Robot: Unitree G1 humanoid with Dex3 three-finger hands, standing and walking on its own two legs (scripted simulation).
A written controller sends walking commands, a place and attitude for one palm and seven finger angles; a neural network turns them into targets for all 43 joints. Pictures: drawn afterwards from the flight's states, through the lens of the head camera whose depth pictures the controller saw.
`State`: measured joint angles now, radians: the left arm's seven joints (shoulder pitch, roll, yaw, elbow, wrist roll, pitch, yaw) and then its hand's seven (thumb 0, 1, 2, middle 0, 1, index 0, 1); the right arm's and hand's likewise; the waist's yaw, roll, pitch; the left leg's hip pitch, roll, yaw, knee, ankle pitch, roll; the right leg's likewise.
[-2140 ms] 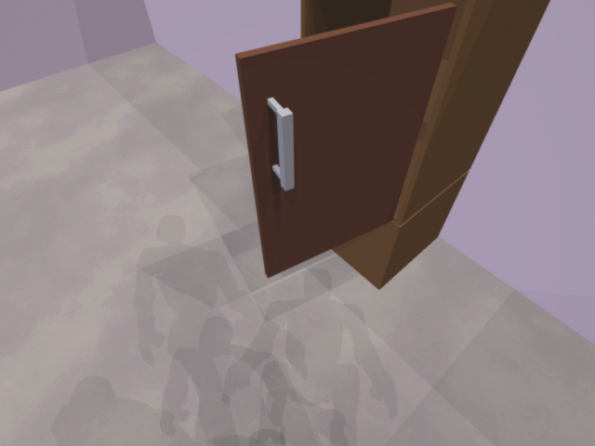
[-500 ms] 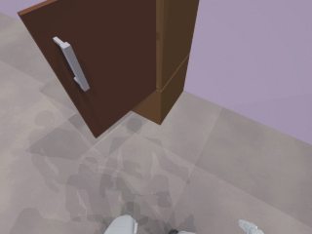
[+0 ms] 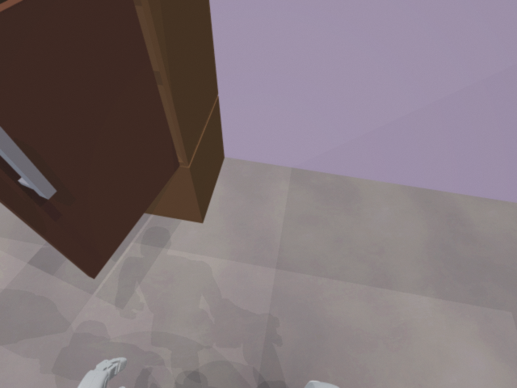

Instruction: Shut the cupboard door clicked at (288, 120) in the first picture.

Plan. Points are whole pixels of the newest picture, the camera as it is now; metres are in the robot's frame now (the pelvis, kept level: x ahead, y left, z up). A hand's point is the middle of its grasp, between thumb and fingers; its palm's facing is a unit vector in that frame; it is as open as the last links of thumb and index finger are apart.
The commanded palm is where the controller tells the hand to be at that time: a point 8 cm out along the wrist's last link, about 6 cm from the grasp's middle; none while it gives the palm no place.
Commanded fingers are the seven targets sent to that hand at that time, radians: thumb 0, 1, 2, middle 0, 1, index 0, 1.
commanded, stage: walk to a spot facing it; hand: left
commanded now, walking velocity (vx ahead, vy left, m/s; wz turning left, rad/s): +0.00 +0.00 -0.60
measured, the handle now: (9, 158) +0.40 +0.40 +0.10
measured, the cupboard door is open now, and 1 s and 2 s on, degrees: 77 77 77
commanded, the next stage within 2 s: turn to face it in 1.82 s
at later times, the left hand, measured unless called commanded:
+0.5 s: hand (164, 356) +0.18 +0.18 -0.16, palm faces -0.28 -0.94 -0.20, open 7.4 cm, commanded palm none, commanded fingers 0.00 0.90 0.90 -0.20 -0.30 -0.20 -0.30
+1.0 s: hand (191, 333) +0.22 +0.14 -0.18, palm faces -0.52 -0.84 -0.18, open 7.4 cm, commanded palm none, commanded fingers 0.00 0.90 0.90 -0.20 -0.30 -0.20 -0.30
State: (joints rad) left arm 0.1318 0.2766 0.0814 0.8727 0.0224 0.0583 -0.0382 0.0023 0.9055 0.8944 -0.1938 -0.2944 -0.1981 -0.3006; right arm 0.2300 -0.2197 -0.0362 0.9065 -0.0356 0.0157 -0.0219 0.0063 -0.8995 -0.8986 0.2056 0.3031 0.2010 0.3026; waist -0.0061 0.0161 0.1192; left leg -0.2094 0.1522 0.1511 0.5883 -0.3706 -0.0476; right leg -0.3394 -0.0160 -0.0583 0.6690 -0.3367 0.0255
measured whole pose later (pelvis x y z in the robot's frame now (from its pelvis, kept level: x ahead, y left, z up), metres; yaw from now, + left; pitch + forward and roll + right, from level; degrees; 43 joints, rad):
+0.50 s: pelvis +0.02 +0.01 +0.01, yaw -17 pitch +1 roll -2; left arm 0.13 0.26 0.08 0.88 0.02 0.07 -0.03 0.00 0.90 0.89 -0.20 -0.29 -0.20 -0.30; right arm 0.25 -0.19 -0.02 0.91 -0.04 0.01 -0.03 0.01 -0.90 -0.90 0.20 0.30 0.20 0.30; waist 0.00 -0.02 0.10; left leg -0.27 0.13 0.10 0.53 -0.28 -0.03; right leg -0.47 0.00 -0.03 1.00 -0.48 0.05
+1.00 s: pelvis +0.11 -0.02 +0.00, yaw -36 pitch +2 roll -1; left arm 0.32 0.22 0.08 0.98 0.02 0.03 -0.03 0.00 0.90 0.89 -0.20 -0.30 -0.20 -0.30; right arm 0.16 -0.23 -0.04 0.86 -0.04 -0.05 0.00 0.01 -0.90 -0.90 0.20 0.30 0.20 0.30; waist 0.03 -0.04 0.04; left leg -0.33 0.05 0.09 0.60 -0.30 0.00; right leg -0.30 0.02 0.10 0.77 -0.48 -0.01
